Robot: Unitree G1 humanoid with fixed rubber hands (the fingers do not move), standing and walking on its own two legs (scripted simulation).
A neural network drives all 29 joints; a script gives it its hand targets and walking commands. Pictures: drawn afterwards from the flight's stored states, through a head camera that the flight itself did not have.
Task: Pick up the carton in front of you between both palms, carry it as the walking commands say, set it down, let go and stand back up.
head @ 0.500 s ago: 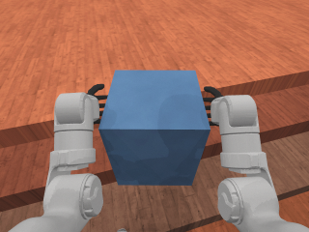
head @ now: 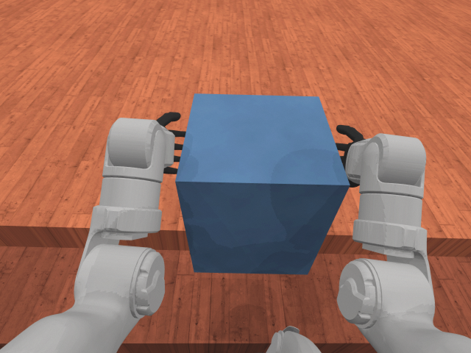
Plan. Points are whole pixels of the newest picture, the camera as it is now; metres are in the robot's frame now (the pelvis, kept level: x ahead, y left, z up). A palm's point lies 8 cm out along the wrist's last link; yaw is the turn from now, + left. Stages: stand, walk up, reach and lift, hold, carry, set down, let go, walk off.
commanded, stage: carry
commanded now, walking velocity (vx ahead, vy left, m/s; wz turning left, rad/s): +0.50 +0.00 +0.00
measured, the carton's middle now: (253, 188) +0.38 +0.04 +0.10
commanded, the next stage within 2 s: none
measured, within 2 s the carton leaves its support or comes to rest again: neither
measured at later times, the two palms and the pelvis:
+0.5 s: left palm out of the picture +0.68 +0.19 +0.34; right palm (363, 10) +0.68 -0.11 +0.32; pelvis +0.31 +0.05 +0.14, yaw +1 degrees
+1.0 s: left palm out of the picture +0.99 +0.21 +0.46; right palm out of the picture +1.02 -0.09 +0.47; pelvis +0.64 +0.03 +0.27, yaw +1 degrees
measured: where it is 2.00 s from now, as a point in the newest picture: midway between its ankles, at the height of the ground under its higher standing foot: (257, 128)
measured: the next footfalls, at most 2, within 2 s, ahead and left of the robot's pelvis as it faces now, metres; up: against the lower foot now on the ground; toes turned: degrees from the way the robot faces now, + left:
left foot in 0.46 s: +0.45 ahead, +0.16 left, +0.14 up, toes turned +6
right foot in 0.98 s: +0.86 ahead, -0.05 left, +0.28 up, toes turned -5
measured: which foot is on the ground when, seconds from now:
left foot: up 0.00-0.44, down 0.46-0.98, up 1.00-1.00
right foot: down 0.00-0.52, up 0.54-0.96, down 0.98-1.00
